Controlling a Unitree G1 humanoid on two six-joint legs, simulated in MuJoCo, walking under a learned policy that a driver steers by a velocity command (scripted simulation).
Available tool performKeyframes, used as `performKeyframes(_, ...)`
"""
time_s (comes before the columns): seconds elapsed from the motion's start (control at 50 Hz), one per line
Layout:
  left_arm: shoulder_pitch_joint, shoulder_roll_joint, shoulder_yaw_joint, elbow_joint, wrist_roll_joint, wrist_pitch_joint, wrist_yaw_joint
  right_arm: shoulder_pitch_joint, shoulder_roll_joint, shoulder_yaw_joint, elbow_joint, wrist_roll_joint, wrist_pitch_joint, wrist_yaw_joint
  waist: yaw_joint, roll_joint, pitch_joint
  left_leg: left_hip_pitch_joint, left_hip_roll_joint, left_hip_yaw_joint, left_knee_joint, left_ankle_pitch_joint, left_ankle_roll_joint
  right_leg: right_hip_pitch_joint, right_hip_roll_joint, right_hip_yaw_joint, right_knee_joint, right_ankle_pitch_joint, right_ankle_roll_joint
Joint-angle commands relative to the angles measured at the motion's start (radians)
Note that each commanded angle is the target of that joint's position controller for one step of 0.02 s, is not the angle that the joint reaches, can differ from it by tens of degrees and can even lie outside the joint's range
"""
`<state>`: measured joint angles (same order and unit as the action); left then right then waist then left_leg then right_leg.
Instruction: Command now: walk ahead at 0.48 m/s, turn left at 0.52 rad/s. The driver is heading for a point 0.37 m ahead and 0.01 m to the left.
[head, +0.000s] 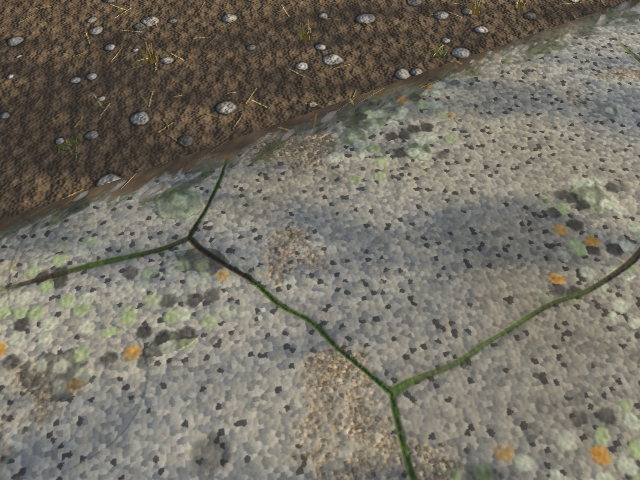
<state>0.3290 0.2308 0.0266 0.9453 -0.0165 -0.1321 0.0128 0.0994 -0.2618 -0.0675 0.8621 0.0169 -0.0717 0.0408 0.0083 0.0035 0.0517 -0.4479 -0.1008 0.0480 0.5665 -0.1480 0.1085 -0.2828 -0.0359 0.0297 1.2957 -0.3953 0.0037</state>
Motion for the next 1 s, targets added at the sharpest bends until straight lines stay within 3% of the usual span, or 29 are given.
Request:
performKeyframes(0.02,-0.022,0.154,0.043,-0.114,0.002,-0.035,0.012,0.046,-0.09,-0.019,-0.067,-0.015,-0.019,-0.008,0.005,-0.048,-0.134,0.331,0.283,-0.452,-0.336,0.091,0.205,-0.351,-0.088,0.08,0.035,0.09,-0.024)
performKeyframes(0.06,-0.012,0.122,0.045,-0.135,0.018,-0.006,0.014,0.043,-0.097,-0.017,-0.073,-0.01,-0.021,-0.012,0.039,-0.013,-0.082,0.197,0.255,-0.402,-0.374,0.11,0.214,-0.314,-0.109,0.066,-0.065,0.088,-0.004)
performKeyframes(0.1,-0.078,0.117,0.047,-0.174,0.036,0.012,0.023,0.077,-0.131,-0.022,-0.077,-0.015,-0.025,-0.025,0.037,0.006,-0.033,0.09,0.223,-0.314,-0.37,0.361,0.204,-0.296,-0.088,0.027,-0.201,0.151,0.032)
performKeyframes(0.14,-0.157,0.101,0.041,-0.207,0.047,0.016,0.028,0.11,-0.152,-0.029,-0.079,-0.016,-0.015,-0.041,0.017,0.031,-0.037,0.055,0.165,-0.231,-0.311,0.555,0.161,-0.264,-0.036,-0.007,-0.392,0.276,0.052)
performKeyframes(0.18,-0.231,0.075,0.031,-0.232,0.044,0.016,0.025,0.161,-0.166,-0.035,-0.079,0.0,0.007,-0.053,-0.02,0.055,-0.087,0.074,0.129,-0.211,-0.257,0.557,0.108,-0.195,0.024,-0.018,-0.574,0.417,0.051)
performKeyframes(0.22,-0.283,0.08,0.028,-0.251,0.027,0.021,0.014,0.2,-0.161,-0.032,-0.072,0.009,0.024,-0.064,-0.05,0.081,-0.124,0.146,0.146,-0.241,-0.226,0.476,0.074,-0.177,0.053,-0.014,-0.684,0.505,0.052)
performKeyframes(0.26,-0.326,0.097,0.03,-0.273,0.025,0.025,0.002,0.219,-0.141,-0.026,-0.068,0.008,0.035,-0.074,-0.062,0.091,-0.13,0.22,0.179,-0.297,-0.179,0.396,0.064,-0.185,0.053,0.011,-0.745,0.512,0.044)
performKeyframes(0.32,-0.279,0.141,0.044,-0.268,0.043,0.011,-0.01,0.199,-0.121,-0.019,-0.083,-0.009,0.043,-0.085,-0.028,0.104,-0.145,0.33,0.209,-0.371,-0.048,0.405,0.051,-0.149,0.043,0.032,-0.836,0.456,-0.009)
performKeyframes(0.34,-0.224,0.15,0.047,-0.256,0.053,0.0,-0.008,0.183,-0.106,-0.014,-0.094,-0.011,0.042,-0.083,0.006,0.09,-0.166,0.324,0.167,-0.353,0.04,0.413,0.024,-0.048,0.027,0.02,-0.917,0.576,-0.041)
performKeyframes(0.36,-0.151,0.194,0.052,-0.255,0.075,-0.007,-0.002,0.187,-0.069,0.001,-0.118,-0.025,0.035,-0.079,0.023,0.017,-0.27,0.229,0.102,-0.313,0.22,0.261,-0.014,0.178,-0.109,0.128,-0.863,0.915,-0.102)
performKeyframes(0.38,-0.107,0.219,0.057,-0.253,0.082,0.009,0.003,0.377,-0.034,0.013,-0.092,-0.015,0.027,-0.074,-0.029,-0.229,-0.399,-0.022,-0.032,-0.246,0.498,-0.365,-0.087,0.496,-0.348,0.391,-0.796,1.231,-0.317)
performKeyframes(0.4,-0.075,0.148,0.047,-0.245,0.042,0.026,-0.002,0.414,-0.11,0.008,-0.079,-0.009,0.027,-0.063,-0.015,-0.235,-0.473,-0.1,0.002,-0.257,0.615,-0.565,-0.109,0.512,-0.413,0.544,-0.833,0.987,-0.371)
performKeyframes(0.42,-0.115,0.12,0.039,-0.261,0.025,0.038,-0.003,0.327,-0.17,-0.013,-0.081,0.002,0.044,-0.064,0.01,-0.127,-0.365,-0.147,0.033,-0.252,0.693,-0.512,-0.137,0.415,-0.356,0.5,-0.867,0.744,-0.33)
performKeyframes(0.44,-0.161,0.112,0.032,-0.267,0.029,0.053,-0.003,0.247,-0.167,-0.016,-0.093,0.0,0.067,-0.072,0.009,-0.059,-0.287,-0.163,0.058,-0.213,0.712,-0.448,-0.159,0.313,-0.303,0.435,-0.9,0.569,-0.282)
performKeyframes(0.46,-0.21,0.098,0.022,-0.27,0.033,0.065,-0.005,0.21,-0.155,-0.019,-0.101,-0.007,0.09,-0.078,-0.006,-0.044,-0.206,-0.15,0.084,-0.195,0.666,-0.41,-0.171,0.181,-0.262,0.375,-0.943,0.448,-0.258)
performKeyframes(0.5,-0.268,0.103,0.021,-0.262,0.048,0.083,-0.011,0.227,-0.091,-0.007,-0.095,-0.009,0.113,-0.081,-0.048,-0.113,-0.127,-0.004,0.11,-0.13,0.472,-0.351,-0.176,-0.027,-0.153,0.235,-1.01,0.325,-0.202)
performKeyframes(0.52,-0.271,0.106,0.024,-0.255,0.049,0.087,-0.012,0.243,-0.06,0.001,-0.085,-0.011,0.111,-0.082,-0.051,-0.141,-0.126,0.061,0.102,-0.097,0.381,-0.347,-0.178,-0.065,-0.12,0.181,-1.017,0.343,-0.197)
performKeyframes(0.56,-0.241,0.113,0.03,-0.239,0.045,0.091,-0.008,0.228,-0.038,0.01,-0.079,-0.017,0.101,-0.082,-0.031,-0.162,-0.163,0.126,0.107,-0.084,0.238,-0.312,-0.172,-0.032,-0.123,0.164,-1.006,0.368,-0.213)
performKeyframes(0.6,-0.224,0.122,0.033,-0.227,0.033,0.095,-0.002,0.227,-0.055,0.005,-0.071,-0.016,0.095,-0.08,-0.031,-0.156,-0.191,0.188,0.109,-0.077,0.108,-0.184,-0.156,-0.011,-0.14,0.178,-0.992,0.282,-0.217)
performKeyframes(0.64,-0.216,0.112,0.028,-0.218,0.022,0.102,0.001,0.226,-0.059,0.002,-0.062,-0.024,0.094,-0.074,-0.045,-0.136,-0.166,0.279,0.094,-0.053,-0.043,-0.065,-0.12,-0.068,-0.119,0.167,-0.987,0.106,-0.174)
performKeyframes(0.66,-0.187,0.095,0.021,-0.203,0.023,0.099,0.0,0.205,-0.075,0.0,-0.076,-0.039,0.093,-0.073,-0.041,-0.11,-0.143,0.311,0.126,-0.09,-0.079,-0.031,-0.094,-0.114,-0.101,0.159,-0.984,0.0,-0.122)
performKeyframes(0.68,-0.178,0.082,0.016,-0.2,0.031,0.094,-0.004,0.191,-0.113,-0.004,-0.095,-0.05,0.092,-0.077,-0.026,-0.049,-0.115,0.314,0.208,-0.18,-0.121,-0.044,-0.056,-0.16,-0.065,0.123,-0.936,-0.068,-0.071)
performKeyframes(0.7,-0.157,0.069,0.019,-0.206,0.033,0.089,-0.007,0.171,-0.144,-0.014,-0.076,-0.037,0.09,-0.077,0.026,0.1,-0.078,0.172,0.218,-0.203,-0.141,-0.223,-0.018,-0.096,0.018,0.021,-0.904,-0.015,-0.028)
performKeyframes(0.72,-0.186,0.073,0.019,-0.198,0.041,0.087,-0.004,0.151,-0.081,0.0,-0.081,-0.035,0.081,-0.073,0.008,0.111,-0.057,0.08,0.199,-0.201,-0.191,-0.348,-0.022,-0.003,0.03,-0.003,-0.85,0.08,-0.004)
performKeyframes(0.74,-0.184,0.069,0.021,-0.191,0.036,0.086,-0.003,0.142,-0.053,0.009,-0.074,-0.041,0.07,-0.072,0.015,0.121,-0.041,0.046,0.191,-0.197,-0.208,-0.371,-0.042,0.033,0.03,-0.005,-0.832,0.134,-0.005)
performKeyframes(0.82,-0.144,0.075,0.027,-0.152,0.031,0.091,0.005,0.167,-0.065,0.006,-0.057,-0.027,0.037,-0.071,0.009,0.059,-0.036,0.086,0.165,-0.161,-0.151,-0.18,-0.075,0.048,0.013,0.015,-0.813,0.249,-0.033)
performKeyframes(1.0,-0.133,0.076,0.037,-0.081,0.02,0.107,0.015,0.202,-0.049,0.006,-0.016,-0.019,0.036,-0.071,-0.002,0.0,-0.07,0.15,0.145,-0.135,-0.108,0.017,-0.069,0.102,0.003,0.019,-0.779,0.408,-0.027)
